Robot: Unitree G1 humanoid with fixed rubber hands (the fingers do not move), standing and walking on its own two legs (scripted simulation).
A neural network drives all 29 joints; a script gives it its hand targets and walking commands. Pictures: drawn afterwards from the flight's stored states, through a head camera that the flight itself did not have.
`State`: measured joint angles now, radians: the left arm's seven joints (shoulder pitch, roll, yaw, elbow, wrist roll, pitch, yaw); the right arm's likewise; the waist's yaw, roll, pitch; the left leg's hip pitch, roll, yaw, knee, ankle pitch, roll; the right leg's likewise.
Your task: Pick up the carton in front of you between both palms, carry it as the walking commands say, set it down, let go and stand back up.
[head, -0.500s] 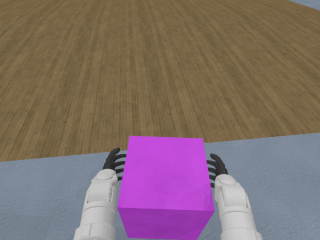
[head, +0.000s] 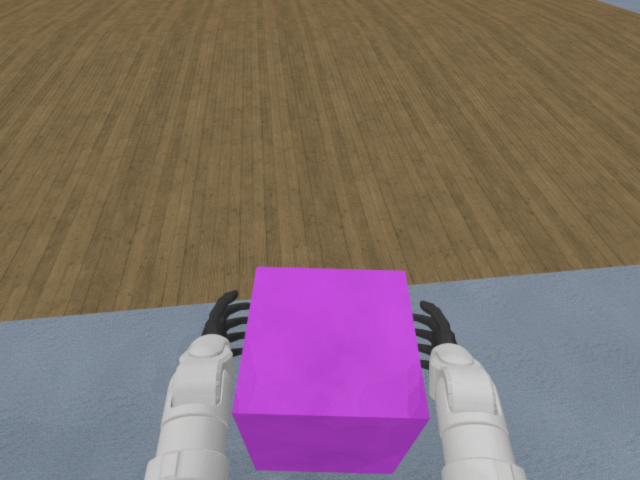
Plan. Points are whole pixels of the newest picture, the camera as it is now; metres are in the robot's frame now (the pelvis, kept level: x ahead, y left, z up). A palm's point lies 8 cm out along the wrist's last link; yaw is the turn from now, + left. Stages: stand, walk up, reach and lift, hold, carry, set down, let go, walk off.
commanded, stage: reach and lift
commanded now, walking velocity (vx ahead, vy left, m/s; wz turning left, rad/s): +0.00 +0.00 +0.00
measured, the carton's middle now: (327, 374) +0.30 +0.00 -0.05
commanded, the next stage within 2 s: hold in 0.28 s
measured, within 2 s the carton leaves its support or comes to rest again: neither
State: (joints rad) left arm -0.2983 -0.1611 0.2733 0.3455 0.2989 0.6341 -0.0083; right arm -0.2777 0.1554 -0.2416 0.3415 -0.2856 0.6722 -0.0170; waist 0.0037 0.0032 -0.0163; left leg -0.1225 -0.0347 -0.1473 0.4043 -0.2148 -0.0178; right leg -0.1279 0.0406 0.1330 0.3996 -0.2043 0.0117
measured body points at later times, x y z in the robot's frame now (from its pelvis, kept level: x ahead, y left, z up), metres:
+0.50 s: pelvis +0.00 +0.00 +0.00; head -0.05 +0.00 +0.45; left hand +0.30 +0.16 +0.05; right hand +0.30 -0.15 +0.04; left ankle +0.01 +0.13 -0.74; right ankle +0.01 -0.13 -0.74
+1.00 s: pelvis +0.01 +0.01 -0.01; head -0.03 +0.02 +0.44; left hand +0.32 +0.16 +0.06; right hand +0.31 -0.14 +0.05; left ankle +0.01 +0.14 -0.74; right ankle +0.01 -0.13 -0.74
